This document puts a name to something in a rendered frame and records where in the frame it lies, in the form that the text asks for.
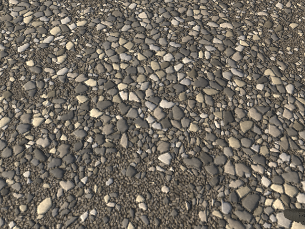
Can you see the robot right hand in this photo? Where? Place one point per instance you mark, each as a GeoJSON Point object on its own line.
{"type": "Point", "coordinates": [295, 214]}

